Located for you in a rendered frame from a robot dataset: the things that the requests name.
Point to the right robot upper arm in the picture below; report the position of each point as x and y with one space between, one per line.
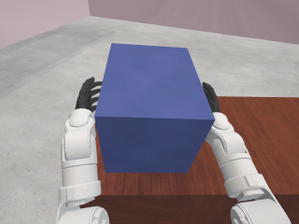
264 211

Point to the carton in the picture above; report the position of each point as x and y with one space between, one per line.
152 114

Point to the pedestal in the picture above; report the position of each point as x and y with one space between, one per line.
269 127

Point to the left robot hand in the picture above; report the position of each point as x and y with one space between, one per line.
85 100

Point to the left robot upper arm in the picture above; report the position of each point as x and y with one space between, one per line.
87 215

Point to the left robot forearm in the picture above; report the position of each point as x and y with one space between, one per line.
80 182

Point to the right robot hand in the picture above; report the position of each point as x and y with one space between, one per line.
211 97

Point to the right robot forearm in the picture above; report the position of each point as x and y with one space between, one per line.
242 180

